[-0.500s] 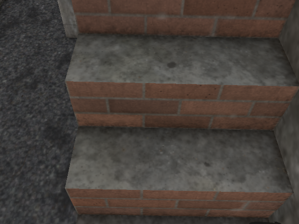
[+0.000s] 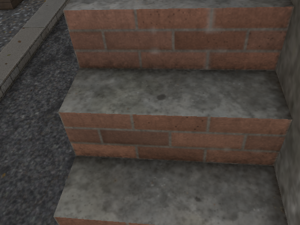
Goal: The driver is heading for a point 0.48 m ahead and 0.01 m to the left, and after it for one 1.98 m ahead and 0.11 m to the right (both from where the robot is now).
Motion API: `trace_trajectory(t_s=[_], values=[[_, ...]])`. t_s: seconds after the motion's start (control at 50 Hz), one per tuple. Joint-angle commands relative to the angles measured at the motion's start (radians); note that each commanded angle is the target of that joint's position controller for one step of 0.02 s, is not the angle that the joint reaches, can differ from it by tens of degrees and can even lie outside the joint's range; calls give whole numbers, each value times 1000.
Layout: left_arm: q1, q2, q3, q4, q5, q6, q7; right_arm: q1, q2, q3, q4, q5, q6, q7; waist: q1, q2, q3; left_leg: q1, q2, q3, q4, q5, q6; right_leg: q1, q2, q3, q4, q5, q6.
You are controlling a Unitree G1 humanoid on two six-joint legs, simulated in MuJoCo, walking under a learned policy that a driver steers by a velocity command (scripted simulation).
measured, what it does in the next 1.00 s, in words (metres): walks ahead: left foot, then right foot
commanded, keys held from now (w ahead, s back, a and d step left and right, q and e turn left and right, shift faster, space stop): w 0.48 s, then w+e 0.52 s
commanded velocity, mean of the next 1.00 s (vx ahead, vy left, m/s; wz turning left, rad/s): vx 0.48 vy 0.00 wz -0.17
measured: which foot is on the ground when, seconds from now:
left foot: up 0.00-0.48, down 0.50-0.82, up 0.84-1.00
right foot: down 0.00-0.50, up 0.52-0.84, down 0.86-1.00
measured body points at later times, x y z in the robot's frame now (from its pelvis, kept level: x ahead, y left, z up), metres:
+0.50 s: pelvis +0.11 +0.06 +0.07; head +0.14 +0.05 +0.52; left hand +0.11 +0.30 -0.07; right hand +0.36 -0.12 +0.00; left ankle +0.03 +0.22 -0.67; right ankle +0.02 -0.16 -0.66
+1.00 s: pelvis +0.13 +0.11 +0.05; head +0.26 +0.09 +0.48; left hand +0.36 +0.27 -0.12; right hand +0.17 -0.18 -0.04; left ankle +0.05 +0.27 -0.29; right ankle -0.03 +0.01 -0.69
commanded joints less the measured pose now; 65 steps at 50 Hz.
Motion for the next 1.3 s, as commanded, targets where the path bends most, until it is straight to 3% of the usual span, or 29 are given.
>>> trace_trajectory(t_s=[0.02,0.06,0.2,0.36,0.4,0.44,0.48,0.5,0.52,0.54,0.56,0.6,0.66,0.7,0.74,0.8,0.82,0.84,0.86,0.9,0.94,0.96,1.02,1.08,1.12,1.16,1.2,1.26,1.3], values=[[230,351,110,31,1,30,-22,425,122,-2,121,65,-2,21,-100,-258,-126,-285,-151,-117,967,-70,-120,298,-358,609,-414,691,-174],[88,329,121,-36,-51,56,-9,-25,40,6,-51,40,8,-3,-27,-223,201,-583,-107,-72,1044,101,-81,92,-296,548,-507,-260,-248],[191,41,42,-29,-9,12,24,61,61,16,-9,32,12,-21,-55,-215,233,-619,-116,-156,1126,270,28,111,-210,131,-516,83,-203],[225,173,74,-20,-83,18,67,-217,130,67,-193,-16,26,-14,10,-223,222,-554,85,186,496,50,-15,366,-211,-25,-720,661,-218],[286,146,66,14,-41,49,49,-342,109,61,-247,-21,-13,0,44,-93,174,-444,-19,331,172,-33,8,547,-114,-97,-566,1302,-189],[72,298,106,-72,-37,58,51,-218,41,17,-263,-28,-28,19,-81,-233,-52,76,-45,180,-411,329,60,540,-147,-2,-382,1956,-194],[8,355,136,-96,-123,33,59,36,-45,-40,-127,-61,12,6,-170,-188,-96,318,-52,183,-956,583,106,561,-150,14,-146,1578,-158],[2,267,119,-126,-129,5,38,120,-42,-29,-53,-94,28,7,-123,-61,-76,523,30,148,-1041,907,89,320,-34,27,122,1055,-108],[-6,123,86,-137,-60,-23,-1,182,-63,-14,26,-66,32,-15,-77,203,-42,834,211,42,-858,1652,99,-232,168,-41,601,-115,-51],[88,-28,51,-88,-57,-66,-24,138,-160,-17,38,-135,21,-20,-26,406,-157,980,334,97,-401,2396,163,-612,273,127,1314,-422,-26],[79,6,50,-67,-90,-97,-33,236,-154,-25,98,-158,15,-20,-91,321,-267,1025,446,25,-305,2482,209,-849,312,192,1732,-499,-25],[-128,-16,21,-205,-153,-69,-34,192,-98,-12,150,-95,23,-11,-85,284,-91,972,394,124,-353,1714,166,-1215,229,51,1932,-478,-31],[-596,33,-14,-342,-94,-88,-64,597,-147,-26,302,-182,-37,-30,-316,354,-179,1445,330,28,-321,2302,196,-1296,194,-86,1631,-576,0],[-562,33,-32,-333,-81,-41,-89,471,-161,-37,285,-177,-77,-67,-219,239,-272,1398,368,-46,-375,2169,183,-1044,126,46,1235,-429,-33],[-403,53,-47,-266,-28,8,-97,150,-222,-55,199,-98,-71,-80,-33,78,-198,890,367,-2,-526,1883,173,-511,74,21,653,-167,-65],[-173,205,24,-173,46,26,-82,-113,-293,-56,109,-28,-123,-29,171,30,-55,376,167,99,-443,1927,150,265,157,-36,-277,372,-64],[-219,169,19,-133,98,32,-85,-77,-344,-77,90,18,-136,-30,85,40,32,267,66,80,-216,1442,86,384,125,-21,-703,498,-95],[-89,177,16,-22,98,50,-91,-70,-279,-73,63,41,-127,-46,74,-258,165,-147,-161,132,522,121,-53,590,-88,119,-937,849,-223],[-199,193,-2,68,74,43,-79,18,-59,-21,35,26,-119,-42,-101,-475,290,-597,-331,117,1277,-564,-36,595,-183,-51,-817,1475,-194],[-61,251,44,195,86,29,-47,113,32,42,-66,73,-130,-28,-153,-362,71,-1196,-259,-16,1681,-736,42,941,-370,-30,-267,2136,-216],[278,235,60,234,84,74,-37,-204,-35,90,-152,4,-164,10,155,-161,-173,-1610,-186,153,1579,-646,40,1610,-277,77,-68,2147,-221],[311,346,100,229,40,88,-34,-273,-41,119,-219,-28,-179,19,176,-135,-312,-1636,-111,144,1490,-604,22,1742,-286,130,-43,2034,-240],[69,389,138,100,-46,109,-2,-294,-50,182,-326,-91,-172,57,11,-86,-494,-986,99,111,600,-345,-1,1344,-248,242,-162,1687,-215],[-397,470,137,-100,-74,73,-3,177,-181,102,-191,-86,-137,18,-366,13,-495,478,117,-124,-387,31,139,265,-96,218,-27,1664,-147],[-237,277,139,-181,-47,-27,-69,177,-310,1,-79,-61,-108,-14,-193,709,-659,1338,478,-444,-235,1039,316,-807,178,148,1006,-187,97],[-118,245,130,-161,-97,-5,-103,-57,-116,21,-133,-64,-98,-57,7,358,-375,911,359,-132,-194,1060,208,-867,43,-24,1170,-330,101],[203,276,130,-36,-73,57,-78,-335,-11,43,-186,-86,-106,-94,206,39,-127,366,299,26,-211,678,153,-510,72,-137,1248,-278,110],[505,274,131,-26,-67,103,-23,-692,-102,5,-319,-110,-103,-71,431,19,113,-42,105,320,-375,354,17,-73,68,-73,677,-250,23],[814,224,133,110,-34,94,-28,-830,-25,25,-380,-118,-96,-29,511,-54,100,-93,-51,456,-117,303,43,242,93,-141,129,237,-30]])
